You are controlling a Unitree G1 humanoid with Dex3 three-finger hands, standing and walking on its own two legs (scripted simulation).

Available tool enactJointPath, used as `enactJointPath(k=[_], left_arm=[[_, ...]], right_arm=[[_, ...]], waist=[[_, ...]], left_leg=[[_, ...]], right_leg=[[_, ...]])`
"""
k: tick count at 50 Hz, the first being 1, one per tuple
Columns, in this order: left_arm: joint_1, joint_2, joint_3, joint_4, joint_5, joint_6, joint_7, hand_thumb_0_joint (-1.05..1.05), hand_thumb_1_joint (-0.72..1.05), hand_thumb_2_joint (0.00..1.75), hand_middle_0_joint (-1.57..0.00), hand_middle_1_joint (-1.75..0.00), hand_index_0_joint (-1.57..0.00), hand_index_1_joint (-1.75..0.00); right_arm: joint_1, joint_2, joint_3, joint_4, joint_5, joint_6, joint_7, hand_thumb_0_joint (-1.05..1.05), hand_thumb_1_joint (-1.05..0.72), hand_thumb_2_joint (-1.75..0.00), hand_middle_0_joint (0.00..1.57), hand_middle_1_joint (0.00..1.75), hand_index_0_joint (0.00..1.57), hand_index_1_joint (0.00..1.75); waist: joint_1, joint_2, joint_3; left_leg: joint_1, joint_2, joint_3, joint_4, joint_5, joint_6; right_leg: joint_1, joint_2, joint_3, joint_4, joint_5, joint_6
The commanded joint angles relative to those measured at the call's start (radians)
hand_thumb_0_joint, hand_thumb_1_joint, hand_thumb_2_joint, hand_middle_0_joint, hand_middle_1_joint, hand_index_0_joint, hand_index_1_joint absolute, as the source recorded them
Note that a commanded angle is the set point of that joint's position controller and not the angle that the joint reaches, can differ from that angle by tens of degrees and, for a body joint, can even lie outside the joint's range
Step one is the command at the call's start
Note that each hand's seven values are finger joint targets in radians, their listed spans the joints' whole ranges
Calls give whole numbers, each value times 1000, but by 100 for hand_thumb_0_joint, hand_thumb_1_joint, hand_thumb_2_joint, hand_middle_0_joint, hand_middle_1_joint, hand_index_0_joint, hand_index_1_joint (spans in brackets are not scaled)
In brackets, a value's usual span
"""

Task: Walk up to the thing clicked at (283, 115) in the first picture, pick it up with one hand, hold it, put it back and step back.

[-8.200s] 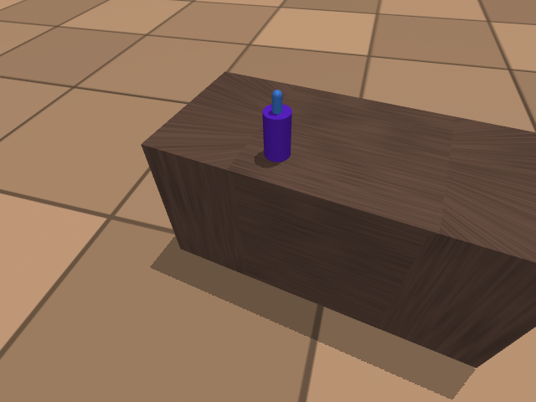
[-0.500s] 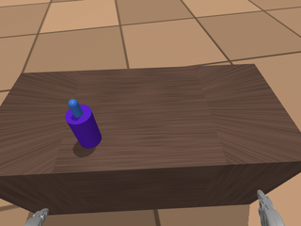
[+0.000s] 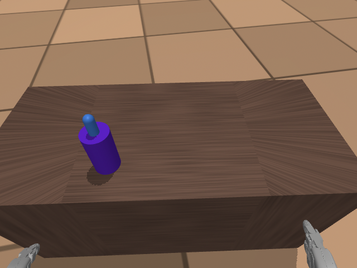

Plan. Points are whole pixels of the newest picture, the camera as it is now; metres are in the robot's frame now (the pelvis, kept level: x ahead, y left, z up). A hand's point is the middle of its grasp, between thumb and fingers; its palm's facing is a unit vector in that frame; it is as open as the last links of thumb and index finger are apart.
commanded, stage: go down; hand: left
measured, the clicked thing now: (98, 142) +0.48 +0.24 -0.02
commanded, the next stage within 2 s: approach in 1.54 s
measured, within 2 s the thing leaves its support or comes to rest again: neither
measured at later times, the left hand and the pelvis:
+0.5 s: hand (23, 245) +0.21 +0.34 -0.01, palm faces +0.23 -0.93 -0.29, open 17.5 cm; pelvis -0.02 +0.00 -0.01, yaw +1 degrees
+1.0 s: hand (3, 208) +0.27 +0.39 +0.02, palm faces +0.22 -0.96 -0.15, open 17.5 cm; pelvis -0.01 +0.01 +0.00, yaw -1 degrees
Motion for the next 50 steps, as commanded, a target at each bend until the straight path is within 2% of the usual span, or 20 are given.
enactJointPath(k=[1, 5, 6, 9, 11, 16, 18, 22, 25, 27, 28, 30, 32, 34, 38, 40, 41, 47, 49, 50], left_arm=[[-45, 231, 110, -187, -1, -34, -3, 0, -56, 9, -4, -10, -4, -9], [-33, 272, 152, -201, -7, -42, -6, 0, -56, 9, -4, -9, -4, -9], [-47, 286, 160, -241, -9, -48, -7, 0, -58, 9, -4, -10, -5, -10], [3, 255, 153, -199, -15, -41, -19, 0, -60, 9, -4, -10, -5, -10], [-33, 275, 164, -204, -19, -43, -24, 0, -58, 9, -4, -10, -5, -10], [-218, 394, 234, -251, -34, -95, -24, 0, -60, 9, -5, -10, -5, -11], [-276, 376, 221, -186, -50, -111, -38, 0, -60, 10, -5, -11, -5, -11], [-417, 494, 290, -116, -69, -151, -68, 0, -60, 10, -5, -11, -5, -12], [-460, 496, 283, 62, -78, -154, -116, 0, -60, 10, -5, -11, -5, -11], [-491, 529, 301, 94, -88, -164, -150, 0, -57, 10, -5, -10, -5, -10], [-481, 533, 300, 174, -92, -164, -172, 0, -60, 8, -5, -10, -6, -10], [-529, 551, 302, 195, -98, -187, -207, 0, -59, 8, -5, -9, -5, -9], [-556, 606, 340, 250, -99, -215, -229, 0, -59, 7, -5, -8, -5, -9], [-617, 626, 351, 281, -107, -255, -251, 0, -61, 7, -5, -9, -6, -9], [-661, 662, 372, 363, -98, -336, -277, 0, -60, 7, -5, -8, -5, -8], [-688, 644, 357, 375, -98, -369, -293, 0, -57, 7, -5, -8, -5, -8], [-717, 651, 359, 373, -98, -383, -298, 0, -55, 7, -5, -7, -5, -8], [-786, 698, 371, 347, -93, -438, -311, 0, -54, 6, -5, -6, -5, -6], [-769, 698, 370, 381, -83, -439, -305, 0, -55, 5, -5, -6, -5, -6], [-787, 697, 372, 369, -86, -444, -305, 0, -56, 5, -5, -6, -5, -6]], right_arm=[[11, -111, -46, -184, 4, -57, -16, 0, 53, -5, 5, 5, 5, 5], [9, -127, -49, -225, 4, -60, -24, 0, 53, -5, 5, 5, 5, 5], [-26, -148, -72, -261, 5, -64, -31, 0, 53, -5, 5, 5, 5, 5], [34, -108, -37, -214, 2, -65, -29, 0, 53, -5, 5, 5, 5, 5], [49, -128, -63, -206, 3, -66, -34, 0, 53, -5, 5, 5, 5, 5], [2, -141, -60, -229, 9, -94, -50, 0, 52, -5, 5, 5, 5, 5], [36, -112, -37, -178, 13, -103, -53, 0, 52, -6, 5, 5, 5, 5], [5, -139, -49, -138, 17, -119, -66, 0, 51, -6, 5, 5, 5, 5], [-11, -139, -30, -106, 16, -122, -62, 0, 52, -6, 5, 5, 5, 5], [-21, -135, -15, -92, 18, -122, -58, 0, 52, -6, 5, 5, 5, 5], [-36, -155, -27, -97, 19, -125, -59, 0, 52, -6, 5, 5, 5, 5], [-67, -143, 2, -132, 19, -130, -53, 0, 51, -6, 5, 5, 5, 5], [-59, -161, -17, -106, 18, -130, -57, 0, 52, -6, 5, 5, 5, 5], [-71, -185, -43, -116, 19, -141, -57, 0, 52, -6, 5, 5, 5, 5], [-57, -186, -48, -103, 16, -154, -54, 0, 52, -6, 5, 5, 5, 5], [-36, -160, -16, -89, 12, -154, -48, 0, 52, -6, 5, 5, 5, 5], [-33, -165, -19, -108, 11, -158, -49, 0, 52, -6, 5, 5, 5, 5], [-32, -173, -6, -92, 0, -158, -44, 0, 53, -5, 5, 5, 5, 5], [-15, -186, -31, -50, -2, -152, -49, 0, 52, -6, 5, 5, 5, 5], [-11, -171, -16, -20, -3, -152, -45, 0, 52, -6, 5, 5, 5, 5]], waist=[[8, 76, -91], [14, 82, -94], [15, 76, -97], [15, 73, -73], [-3, 92, -85], [-7, 81, -91], [-24, 91, -73], [-14, 136, -119], [-12, 117, -88], [11, 140, -120], [2, 112, -116], [17, 103, -144], [27, 107, -154], [9, 88, -153], [9, 97, -157], [11, 123, -170], [0, 132, -199], [11, 209, -262], [0, 201, -236], [12, 215, -207]], left_leg=[[134, -22, 24, -133, 267, 12], [114, -26, 26, -128, 229, 14], [111, -26, 25, -131, 212, 14], [100, -25, 24, -127, 202, 15], [109, -23, 22, -125, 201, 14], [93, -20, 19, -112, 167, 21], [94, -19, 20, -111, 139, 23], [111, -18, 15, -121, 154, 21], [102, -19, 8, -139, 117, 22], [104, -22, 8, -142, 153, 20], [107, -18, 7, -138, 159, 24], [116, -15, 2, -142, 200, 22], [119, -16, 4, -141, 213, 21], [125, -14, 6, -140, 203, 23], [139, -14, 10, -148, 190, 23], [158, -11, 9, -153, 219, 18], [184, -9, 7, -149, 251, 17], [270, 7, -11, -144, 418, 7], [276, 6, -8, -146, 433, 9], [251, 3, -7, -153, 398, 9]], right_leg=[[6, 29, -29, -121, 250, -30], [0, 28, -27, -121, 218, -31], [-1, 29, -29, -124, 200, -31], [-18, 32, -30, -117, 191, -31], [-33, 33, -30, -111, 192, -30], [-37, 25, -19, -115, 172, -25], [-52, 21, -10, -121, 153, -22], [-33, 20, -10, -115, 160, -30], [-34, 24, -18, -132, 126, -31], [-24, 25, -20, -128, 154, -37], [-25, 26, -21, -135, 158, -35], [0, 30, -25, -127, 185, -37], [0, 32, -25, -126, 190, -39], [-4, 33, -20, -134, 186, -34], [-13, 36, -20, -137, 173, -36], [-11, 38, -23, -132, 196, -39], [-3, 38, -24, -127, 222, -38], [-8, 41, -34, -115, 294, -45], [-18, 41, -31, -125, 312, -44], [-18, 39, -29, -130, 290, -46]])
